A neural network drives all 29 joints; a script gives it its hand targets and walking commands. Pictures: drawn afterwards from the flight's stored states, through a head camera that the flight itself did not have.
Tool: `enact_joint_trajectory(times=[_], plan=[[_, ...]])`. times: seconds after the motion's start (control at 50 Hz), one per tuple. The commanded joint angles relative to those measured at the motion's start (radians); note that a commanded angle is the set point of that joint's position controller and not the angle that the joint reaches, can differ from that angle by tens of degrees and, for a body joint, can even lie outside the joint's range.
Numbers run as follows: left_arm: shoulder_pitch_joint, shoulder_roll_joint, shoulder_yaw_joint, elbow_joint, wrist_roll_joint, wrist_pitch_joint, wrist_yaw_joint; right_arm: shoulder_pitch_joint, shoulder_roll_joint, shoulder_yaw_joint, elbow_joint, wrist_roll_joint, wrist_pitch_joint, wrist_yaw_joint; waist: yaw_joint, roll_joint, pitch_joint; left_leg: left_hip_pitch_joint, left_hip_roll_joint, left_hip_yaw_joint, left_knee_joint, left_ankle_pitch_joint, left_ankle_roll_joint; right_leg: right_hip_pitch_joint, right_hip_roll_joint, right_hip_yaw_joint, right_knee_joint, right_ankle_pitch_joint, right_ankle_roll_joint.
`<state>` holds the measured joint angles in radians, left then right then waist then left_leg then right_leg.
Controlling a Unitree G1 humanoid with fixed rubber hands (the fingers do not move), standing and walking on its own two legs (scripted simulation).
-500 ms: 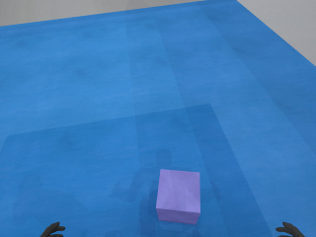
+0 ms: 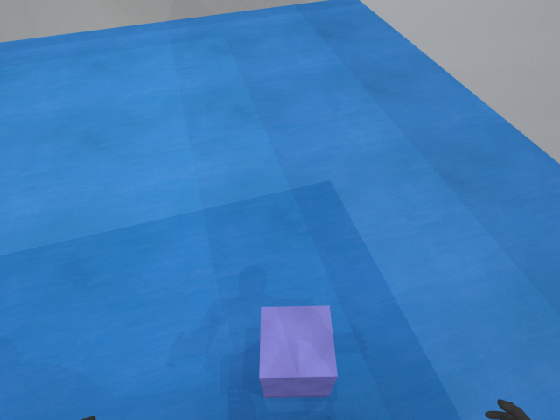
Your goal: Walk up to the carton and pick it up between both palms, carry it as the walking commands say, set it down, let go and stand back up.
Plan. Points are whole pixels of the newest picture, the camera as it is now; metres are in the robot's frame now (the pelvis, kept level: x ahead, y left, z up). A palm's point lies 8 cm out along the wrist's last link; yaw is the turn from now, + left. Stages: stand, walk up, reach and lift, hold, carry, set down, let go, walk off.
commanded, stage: walk up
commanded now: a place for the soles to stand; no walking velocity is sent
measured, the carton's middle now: (295, 353) +0.42 -0.01 -0.64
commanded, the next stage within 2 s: reach and lift in 1.04 s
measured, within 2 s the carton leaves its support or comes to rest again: neither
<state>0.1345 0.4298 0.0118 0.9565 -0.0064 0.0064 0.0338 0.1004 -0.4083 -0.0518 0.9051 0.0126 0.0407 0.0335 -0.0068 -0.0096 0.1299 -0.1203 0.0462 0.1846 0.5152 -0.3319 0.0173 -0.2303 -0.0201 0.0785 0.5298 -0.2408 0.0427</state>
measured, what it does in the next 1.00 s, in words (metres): stands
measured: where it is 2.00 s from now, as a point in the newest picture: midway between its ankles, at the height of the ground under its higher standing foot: outside the picture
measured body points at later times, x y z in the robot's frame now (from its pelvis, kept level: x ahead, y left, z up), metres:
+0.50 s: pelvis +0.00 -0.02 +0.00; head +0.03 -0.03 +0.45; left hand +0.12 +0.30 -0.10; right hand +0.10 -0.35 -0.12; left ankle -0.03 +0.10 -0.73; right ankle +0.03 -0.15 -0.73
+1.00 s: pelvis +0.02 -0.02 +0.00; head +0.05 -0.03 +0.45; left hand +0.15 +0.30 -0.11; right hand +0.08 -0.35 -0.12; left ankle -0.03 +0.10 -0.73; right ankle +0.03 -0.15 -0.73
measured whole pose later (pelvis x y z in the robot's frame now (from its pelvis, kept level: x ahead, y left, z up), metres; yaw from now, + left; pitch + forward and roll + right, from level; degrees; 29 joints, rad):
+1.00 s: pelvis +0.02 -0.02 +0.00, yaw -5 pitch -3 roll +1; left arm 0.11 0.41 0.02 0.99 -0.01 0.02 0.02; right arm 0.14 -0.40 -0.08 0.93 0.00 0.03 0.02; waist -0.02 0.00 0.12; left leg -0.08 0.09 0.25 0.49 -0.35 -0.02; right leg -0.25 0.03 0.14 0.56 -0.26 0.01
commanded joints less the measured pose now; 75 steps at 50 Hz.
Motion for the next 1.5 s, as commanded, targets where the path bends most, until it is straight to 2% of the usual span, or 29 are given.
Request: enact_joint_trajectory(times=[0.0, 0.16, 0.22, 0.26, 0.3, 0.34, 0.4, 0.44, 0.48, 0.52, 0.58, 0.6, 0.7, 0.82, 0.84, 0.94, 0.98, 1.02, 1.04, 1.06, 1.1, 1.16, 1.18, 1.22, 1.24, 1.3, 1.38, 1.46, 1.48], plan=[[-0.007, 0.210, 0.056, -0.040, 0.001, -0.015, 0.015, -0.054, -0.207, -0.062, -0.061, -0.003, -0.015, -0.009, 0.004, 0.039, -0.122, 0.015, 0.131, -0.115, -0.131, 0.133, 0.057, 0.029, -0.065, 0.034, -0.020, 0.297, -0.091], [0.000, 0.218, 0.062, -0.026, 0.005, -0.016, 0.018, -0.033, -0.201, -0.066, -0.030, -0.005, -0.011, -0.009, -0.003, -0.019, -0.131, 0.071, 0.113, -0.115, -0.101, 0.092, 0.060, -0.035, -0.078, 0.103, -0.055, 0.278, -0.112], [-0.015, 0.191, 0.058, -0.026, 0.004, -0.011, 0.004, -0.030, -0.189, -0.060, -0.030, -0.008, -0.021, -0.014, -0.005, -0.033, -0.142, 0.082, 0.122, -0.116, -0.147, -0.009, 0.059, -0.044, -0.064, 0.091, -0.070, 0.203, -0.106], [-0.031, 0.179, 0.058, -0.022, 0.001, -0.007, -0.004, -0.043, -0.202, -0.060, -0.031, -0.012, -0.027, -0.018, -0.005, 0.014, -0.102, 0.036, 0.169, -0.131, -0.206, -0.061, 0.083, -0.043, -0.029, 0.047, -0.020, 0.169, -0.083], [-0.017, 0.175, 0.055, -0.016, 0.000, -0.006, -0.008, -0.057, -0.210, -0.063, -0.031, -0.018, -0.032, -0.020, 0.003, 0.034, -0.077, 0.015, 0.191, -0.125, -0.212, -0.022, 0.094, -0.029, -0.022, 0.042, -0.007, 0.187, -0.079], [-0.009, 0.185, 0.058, -0.015, 0.000, -0.009, -0.009, -0.054, -0.206, -0.063, -0.032, -0.014, -0.032, -0.017, 0.004, 0.011, -0.093, 0.027, 0.166, -0.095, -0.178, 0.002, 0.076, -0.007, -0.036, 0.065, -0.049, 0.226, -0.087], [-0.023, 0.204, 0.059, -0.020, 0.003, -0.017, -0.006, -0.030, -0.181, -0.059, -0.025, -0.009, -0.030, -0.013, -0.002, -0.042, -0.112, 0.088, 0.089, -0.070, -0.108, 0.019, 0.030, -0.043, -0.082, 0.172, -0.134, 0.258, -0.115], [-0.033, 0.208, 0.060, -0.016, 0.003, -0.017, -0.002, 0.006, -0.177, -0.058, -0.014, -0.012, -0.031, -0.014, -0.008, -0.059, -0.127, 0.122, 0.078, -0.092, -0.110, 0.023, 0.019, -0.060, -0.103, 0.215, -0.159, 0.242, -0.131], [-0.044, 0.199, 0.058, -0.015, 0.002, -0.016, 0.000, 0.011, -0.178, -0.059, -0.015, -0.016, -0.036, -0.016, -0.011, -0.060, -0.131, 0.144, 0.102, -0.093, -0.141, 0.040, 0.026, -0.067, -0.077, 0.171, -0.142, 0.262, -0.113], [-0.040, 0.187, 0.055, -0.011, 0.000, -0.015, -0.003, 0.014, -0.189, -0.063, -0.006, -0.018, -0.040, -0.019, -0.004, -0.018, -0.130, 0.131, 0.114, -0.088, -0.156, 0.057, 0.032, -0.044, -0.059, 0.136, -0.130, 0.279, -0.099], [-0.041, 0.175, 0.053, -0.006, -0.003, -0.014, -0.003, 0.011, -0.190, -0.065, -0.008, -0.017, -0.043, -0.021, -0.001, 0.001, -0.140, 0.113, 0.139, -0.081, -0.165, 0.129, 0.046, -0.008, -0.040, 0.087, -0.072, 0.342, -0.097], [-0.037, 0.174, 0.052, -0.005, -0.003, -0.013, -0.003, 0.004, -0.194, -0.066, -0.013, -0.018, -0.042, -0.021, 0.004, 0.027, -0.129, 0.103, 0.141, -0.074, -0.169, 0.136, 0.048, -0.002, -0.037, 0.086, -0.061, 0.346, -0.097], [-0.041, 0.182, 0.052, -0.011, -0.002, -0.006, -0.002, 0.011, -0.191, -0.067, -0.022, -0.017, -0.035, -0.021, 0.001, 0.024, -0.122, 0.090, 0.133, -0.059, -0.138, 0.129, 0.044, -0.004, -0.035, 0.097, -0.057, 0.343, -0.104], [-0.047, 0.194, 0.054, -0.014, 0.002, -0.005, 0.000, 0.033, -0.183, -0.069, -0.026, -0.018, -0.028, -0.023, -0.008, -0.022, -0.135, 0.117, 0.108, -0.057, -0.096, 0.108, 0.034, -0.031, -0.051, 0.156, -0.081, 0.333, -0.123], [-0.047, 0.196, 0.055, -0.018, 0.001, -0.005, 0.001, 0.038, -0.184, -0.070, -0.026, -0.016, -0.029, -0.024, -0.011, -0.006, -0.132, 0.120, 0.109, -0.067, -0.102, 0.111, 0.038, -0.038, -0.047, 0.161, -0.073, 0.333, -0.122], [-0.042, 0.183, 0.053, -0.019, 0.001, -0.001, -0.001, 0.028, -0.204, -0.078, -0.035, -0.018, -0.028, -0.026, -0.008, 0.037, -0.116, 0.110, 0.174, -0.069, -0.138, 0.172, 0.073, -0.042, -0.001, 0.069, 0.017, 0.334, -0.091], [-0.024, 0.184, 0.055, -0.025, 0.001, 0.000, 0.000, 0.022, -0.205, -0.080, -0.049, -0.019, -0.025, -0.025, -0.009, 0.046, -0.122, 0.109, 0.183, -0.061, -0.118, 0.186, 0.084, -0.042, 0.002, 0.068, 0.031, 0.324, -0.094], [-0.017, 0.184, 0.054, -0.030, 0.001, -0.001, 0.000, 0.026, -0.200, -0.079, -0.050, -0.017, -0.023, -0.026, -0.009, 0.035, -0.113, 0.086, 0.158, -0.051, -0.081, 0.181, 0.071, -0.033, -0.006, 0.102, 0.014, 0.340, -0.107], [-0.252, 0.023, 0.103, -0.421, 0.009, 0.034, -0.071, -0.250, -0.088, -0.063, -0.580, 0.014, 0.011, -0.016, 0.032, 0.033, -0.054, -0.362, -0.009, -0.083, 0.002, 0.110, -0.017, -0.166, 0.045, -0.069, -0.003, 0.052, -0.033], [-0.213, 0.053, 0.138, -0.334, 0.060, 0.106, -0.077, -0.164, -0.096, -0.107, -0.448, -0.013, 0.077, 0.002, 0.025, 0.046, -0.051, -0.212, -0.056, -0.115, -0.011, 0.151, -0.027, -0.181, 0.019, -0.108, -0.053, 0.064, -0.038], [-0.173, 0.082, 0.171, -0.401, 0.110, 0.187, -0.082, -0.150, -0.179, -0.177, -0.494, -0.074, 0.137, 0.000, -0.016, -0.052, -0.166, -0.084, -0.080, -0.127, 0.027, 0.216, -0.045, -0.168, 0.060, -0.143, -0.048, 0.129, -0.027], [-0.107, 0.098, 0.189, -0.382, 0.132, 0.269, -0.085, -0.026, -0.140, -0.217, -0.422, -0.096, 0.225, -0.014, -0.043, -0.102, -0.261, -0.148, -0.092, -0.124, 0.083, 0.195, -0.034, -0.064, 0.061, -0.107, 0.024, 0.281, -0.011], [-0.074, 0.096, 0.175, -0.384, 0.143, 0.286, -0.090, 0.040, -0.108, -0.203, -0.403, -0.078, 0.240, -0.013, -0.052, -0.072, -0.300, -0.154, -0.091, -0.125, 0.097, 0.214, -0.029, -0.024, 0.061, -0.096, 0.053, 0.335, -0.016], [-0.072, 0.093, 0.156, -0.393, 0.152, 0.272, -0.101, 0.084, -0.066, -0.223, -0.365, -0.086, 0.233, -0.015, -0.081, -0.089, -0.332, -0.189, -0.091, -0.136, 0.118, 0.223, -0.026, -0.016, 0.070, -0.092, 0.102, 0.410, -0.014], [-0.109, 0.093, 0.146, -0.417, 0.150, 0.250, -0.104, 0.094, -0.039, -0.231, -0.352, -0.080, 0.218, -0.010, -0.097, -0.055, -0.345, -0.215, -0.090, -0.140, 0.124, 0.222, -0.022, -0.019, 0.073, -0.088, 0.122, 0.415, -0.010], [-0.248, 0.080, 0.115, -0.461, 0.143, 0.210, -0.105, 0.019, -0.004, -0.226, -0.350, -0.063, 0.178, 0.001, -0.105, 0.011, -0.270, -0.264, -0.084, -0.163, 0.139, 0.164, -0.024, -0.123, 0.076, -0.108, 0.136, 0.296, 0.004], [-0.438, 0.071, 0.101, -0.512, 0.117, 0.188, -0.092, -0.177, -0.023, -0.234, -0.468, -0.031, 0.144, -0.008, -0.095, 0.088, -0.314, -0.317, -0.082, -0.181, 0.194, 0.099, -0.036, -0.230, 0.075, -0.119, 0.176, 0.169, 0.004], [-0.508, 0.043, 0.105, -0.494, 0.103, 0.222, -0.062, -0.262, -0.048, -0.231, -0.472, -0.024, 0.160, -0.015, -0.081, 0.100, -0.395, -0.383, -0.076, -0.191, 0.243, 0.081, -0.044, -0.284, 0.074, -0.131, 0.239, 0.141, -0.002], [-0.500, 0.047, 0.119, -0.468, 0.108, 0.231, -0.056, -0.289, -0.066, -0.243, -0.488, -0.030, 0.164, -0.017, -0.083, 0.067, -0.437, -0.386, -0.079, -0.192, 0.254, 0.086, -0.040, -0.299, 0.079, -0.137, 0.256, 0.141, 0.004]])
